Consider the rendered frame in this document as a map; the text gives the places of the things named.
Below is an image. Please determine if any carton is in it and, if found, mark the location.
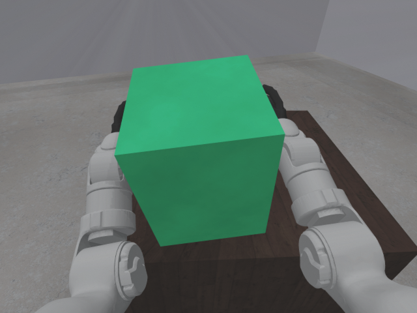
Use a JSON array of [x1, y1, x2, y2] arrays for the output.
[[114, 55, 285, 246]]

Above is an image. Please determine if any pedestal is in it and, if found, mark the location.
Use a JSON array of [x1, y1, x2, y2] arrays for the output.
[[124, 111, 417, 313]]

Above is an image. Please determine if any robot left hand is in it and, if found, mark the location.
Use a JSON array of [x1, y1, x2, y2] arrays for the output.
[[111, 100, 126, 133]]

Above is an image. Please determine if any robot left upper arm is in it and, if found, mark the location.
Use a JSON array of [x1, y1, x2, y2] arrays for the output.
[[35, 241, 148, 313]]

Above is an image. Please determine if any right robot forearm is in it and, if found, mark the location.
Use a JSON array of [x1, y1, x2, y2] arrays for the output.
[[278, 118, 385, 270]]

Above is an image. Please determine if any robot right upper arm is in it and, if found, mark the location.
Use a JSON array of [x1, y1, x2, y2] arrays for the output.
[[299, 221, 417, 313]]

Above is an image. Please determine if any left robot forearm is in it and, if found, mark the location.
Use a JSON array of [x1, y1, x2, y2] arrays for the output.
[[69, 132, 136, 294]]

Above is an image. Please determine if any robot right hand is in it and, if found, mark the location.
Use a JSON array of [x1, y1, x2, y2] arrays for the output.
[[263, 84, 287, 119]]

